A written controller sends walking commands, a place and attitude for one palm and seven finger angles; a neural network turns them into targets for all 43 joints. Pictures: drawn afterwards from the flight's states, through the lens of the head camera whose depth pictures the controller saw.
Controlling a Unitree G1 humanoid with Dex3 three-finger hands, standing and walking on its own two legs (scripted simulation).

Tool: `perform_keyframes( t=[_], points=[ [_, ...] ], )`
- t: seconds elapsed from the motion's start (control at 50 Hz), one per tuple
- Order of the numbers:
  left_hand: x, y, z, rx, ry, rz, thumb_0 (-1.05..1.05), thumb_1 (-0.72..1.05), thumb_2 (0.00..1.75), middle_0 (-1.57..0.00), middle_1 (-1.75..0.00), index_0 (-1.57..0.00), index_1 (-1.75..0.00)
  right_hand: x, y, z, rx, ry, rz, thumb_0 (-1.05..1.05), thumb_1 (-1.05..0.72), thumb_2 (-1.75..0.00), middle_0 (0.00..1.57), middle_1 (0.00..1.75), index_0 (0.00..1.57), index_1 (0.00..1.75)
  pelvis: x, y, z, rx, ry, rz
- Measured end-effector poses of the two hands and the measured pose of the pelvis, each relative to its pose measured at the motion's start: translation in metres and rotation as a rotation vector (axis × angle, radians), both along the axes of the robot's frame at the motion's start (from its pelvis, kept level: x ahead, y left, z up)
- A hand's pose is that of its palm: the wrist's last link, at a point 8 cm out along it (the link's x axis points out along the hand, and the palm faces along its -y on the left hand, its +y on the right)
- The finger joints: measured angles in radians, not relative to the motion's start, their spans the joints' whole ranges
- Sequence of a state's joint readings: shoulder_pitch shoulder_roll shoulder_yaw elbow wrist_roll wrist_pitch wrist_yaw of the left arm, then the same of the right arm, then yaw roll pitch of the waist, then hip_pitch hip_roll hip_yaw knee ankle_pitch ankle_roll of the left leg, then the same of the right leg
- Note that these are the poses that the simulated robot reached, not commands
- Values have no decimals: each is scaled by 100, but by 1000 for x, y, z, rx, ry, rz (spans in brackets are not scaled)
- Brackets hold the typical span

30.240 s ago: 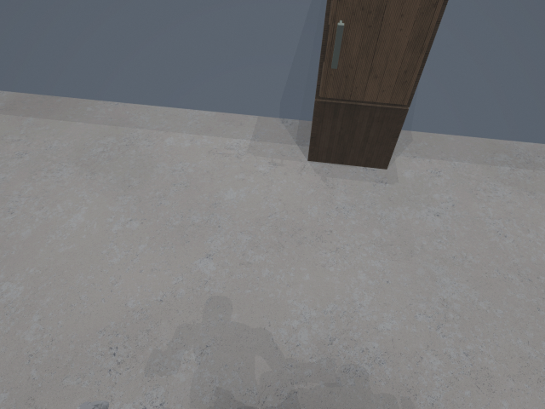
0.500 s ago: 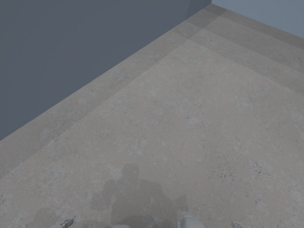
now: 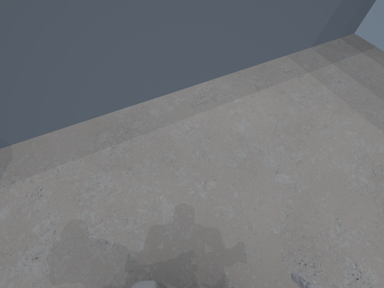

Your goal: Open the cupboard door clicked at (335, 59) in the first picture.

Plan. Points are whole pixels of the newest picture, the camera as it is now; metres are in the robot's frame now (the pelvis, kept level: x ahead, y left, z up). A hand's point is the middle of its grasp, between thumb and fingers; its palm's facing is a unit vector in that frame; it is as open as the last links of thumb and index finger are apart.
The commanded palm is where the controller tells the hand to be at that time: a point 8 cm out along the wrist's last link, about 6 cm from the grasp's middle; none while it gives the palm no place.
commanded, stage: turn to face it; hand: left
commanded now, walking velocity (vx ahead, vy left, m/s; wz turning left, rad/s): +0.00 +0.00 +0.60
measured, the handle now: out of the picture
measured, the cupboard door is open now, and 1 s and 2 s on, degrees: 45 45 45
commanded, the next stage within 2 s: none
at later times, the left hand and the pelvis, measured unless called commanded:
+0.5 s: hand out of the picture +0.04 +0.15 -0.13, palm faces +0.28 -0.92 -0.28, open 7.4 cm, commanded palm none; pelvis +0.01 -0.06 +0.02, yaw +18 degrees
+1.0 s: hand out of the picture -0.03 +0.18 -0.14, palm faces +0.58 -0.77 -0.27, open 7.4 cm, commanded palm none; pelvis +0.02 -0.06 +0.02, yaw +35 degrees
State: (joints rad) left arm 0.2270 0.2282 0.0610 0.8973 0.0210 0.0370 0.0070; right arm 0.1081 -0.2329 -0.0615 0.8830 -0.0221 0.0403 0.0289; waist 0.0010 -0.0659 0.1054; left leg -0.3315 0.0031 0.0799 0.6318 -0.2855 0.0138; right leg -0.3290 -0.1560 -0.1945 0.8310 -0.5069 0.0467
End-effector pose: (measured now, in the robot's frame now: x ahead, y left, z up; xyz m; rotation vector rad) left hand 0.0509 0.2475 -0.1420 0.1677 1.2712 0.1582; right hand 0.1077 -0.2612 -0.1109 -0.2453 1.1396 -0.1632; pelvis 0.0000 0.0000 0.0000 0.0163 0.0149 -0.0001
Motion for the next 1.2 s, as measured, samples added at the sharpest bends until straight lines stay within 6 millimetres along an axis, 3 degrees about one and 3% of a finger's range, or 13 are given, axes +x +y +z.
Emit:
perform_keyframes(
  t=[0.16,0.34,0.46,0.58,0.72,0.8,0.9,1.0,1.1,1.2],
  points=[
    [1,17,22,52,-31,87,1,91,89,-20,-30,-20,-30,5,8,7,-4,28,82,0,-91,-90,20,30,20,30,0,-7,14,-13,9,77],
    [10,-11,40,123,-140,136,0,91,89,-20,-30,-20,-30,7,-23,-22,54,108,126,1,-90,-90,20,30,20,30,5,-46,6,-1,16,185],
    [-22,-44,47,102,-102,219,0,91,89,-20,-30,-20,-30,32,-35,-16,54,129,189,1,-91,-90,20,29,20,30,9,-59,17,23,-7,277],
    [-60,-67,37,42,-49,325,0,90,89,-21,-30,-21,-30,69,-22,-2,39,111,296,1,-91,-90,19,29,20,30,12,-63,21,33,-8,367],
    [-120,-58,5,-1,12,480,0,90,89,-21,-30,-21,-30,120,29,2,0,3,470,1,-91,-90,19,29,20,30,8,-47,3,-5,-4,468],
    [-139,-45,0,13,57,539,1,91,89,-21,-30,-21,-30,129,48,8,-15,-35,534,1,-91,-90,19,29,20,30,6,-45,3,-7,-5,508],
    [-133,-34,18,45,3,582,1,91,89,-20,-30,-20,-30,125,54,12,-17,7,581,0,-91,-90,20,29,20,30,9,-48,14,-23,-2,561],
    [-114,-35,33,86,-60,602,1,91,89,-20,-30,-20,-30,125,46,3,1,64,605,0,-90,-90,20,30,20,30,18,-59,17,-29,4,615],
    [-99,-51,38,142,-117,625,0,91,89,-20,-30,-20,-30,139,30,-19,23,108,618,1,-90,-90,20,30,20,30,34,-76,6,-13,11,678],
    [-107,-83,45,123,-93,686,0,91,89,-20,-30,-20,-30,159,30,-17,16,138,662,1,-91,-90,20,29,20,30,41,-81,14,8,-5,751]
  ],
)
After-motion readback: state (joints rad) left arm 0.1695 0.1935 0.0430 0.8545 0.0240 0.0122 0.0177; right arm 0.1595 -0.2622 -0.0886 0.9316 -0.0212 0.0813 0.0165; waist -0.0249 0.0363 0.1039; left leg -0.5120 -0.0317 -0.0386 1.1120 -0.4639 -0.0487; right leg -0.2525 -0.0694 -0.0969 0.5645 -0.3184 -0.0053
